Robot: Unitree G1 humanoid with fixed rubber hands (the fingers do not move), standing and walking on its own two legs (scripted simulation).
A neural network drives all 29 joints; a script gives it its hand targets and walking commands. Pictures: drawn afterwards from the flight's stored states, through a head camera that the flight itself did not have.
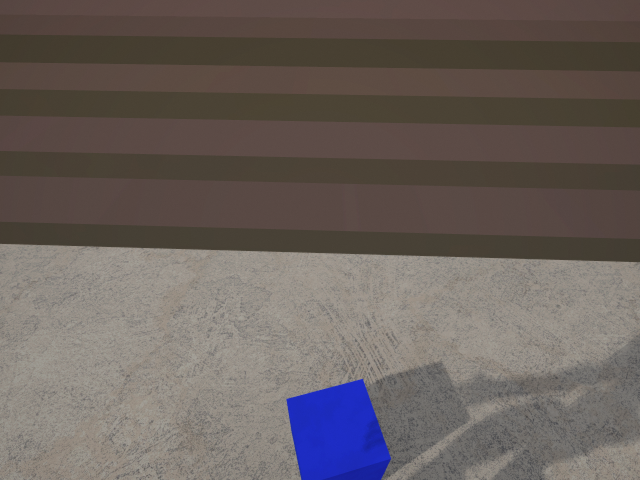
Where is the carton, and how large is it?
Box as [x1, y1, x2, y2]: [286, 379, 390, 479]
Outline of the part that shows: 362,379 286,399 301,479 381,478 390,457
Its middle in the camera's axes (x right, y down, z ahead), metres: +0.04 +0.54 +1.04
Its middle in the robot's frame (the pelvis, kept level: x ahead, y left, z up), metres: +0.38 -0.03 -0.66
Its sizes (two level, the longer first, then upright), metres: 0.210 0.200 0.250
